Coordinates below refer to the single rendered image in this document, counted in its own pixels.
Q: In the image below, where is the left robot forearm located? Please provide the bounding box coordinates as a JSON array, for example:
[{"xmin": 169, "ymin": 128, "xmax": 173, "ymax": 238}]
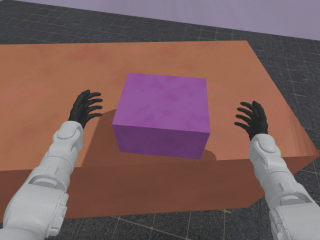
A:
[{"xmin": 3, "ymin": 121, "xmax": 84, "ymax": 228}]

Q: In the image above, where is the robot right upper arm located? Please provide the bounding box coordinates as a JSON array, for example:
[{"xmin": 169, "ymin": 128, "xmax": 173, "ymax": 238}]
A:
[{"xmin": 269, "ymin": 202, "xmax": 320, "ymax": 240}]

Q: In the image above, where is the pedestal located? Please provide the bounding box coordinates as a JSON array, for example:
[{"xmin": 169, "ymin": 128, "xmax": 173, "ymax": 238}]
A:
[{"xmin": 0, "ymin": 40, "xmax": 320, "ymax": 223}]

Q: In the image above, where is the robot left upper arm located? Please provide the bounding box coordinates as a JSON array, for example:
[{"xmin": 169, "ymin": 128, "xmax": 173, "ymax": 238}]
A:
[{"xmin": 0, "ymin": 183, "xmax": 69, "ymax": 240}]

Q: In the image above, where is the carton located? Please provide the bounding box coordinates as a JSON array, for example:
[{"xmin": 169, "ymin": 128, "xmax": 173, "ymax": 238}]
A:
[{"xmin": 112, "ymin": 72, "xmax": 211, "ymax": 160}]

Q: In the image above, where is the robot left hand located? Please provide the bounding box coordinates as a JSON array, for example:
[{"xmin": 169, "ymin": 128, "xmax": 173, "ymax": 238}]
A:
[{"xmin": 68, "ymin": 89, "xmax": 103, "ymax": 129}]

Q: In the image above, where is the robot right hand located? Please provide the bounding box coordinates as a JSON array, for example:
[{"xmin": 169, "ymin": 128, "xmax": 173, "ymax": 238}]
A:
[{"xmin": 234, "ymin": 101, "xmax": 268, "ymax": 141}]

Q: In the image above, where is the right robot forearm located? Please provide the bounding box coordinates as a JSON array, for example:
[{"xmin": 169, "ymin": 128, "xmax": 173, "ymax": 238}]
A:
[{"xmin": 248, "ymin": 133, "xmax": 320, "ymax": 210}]

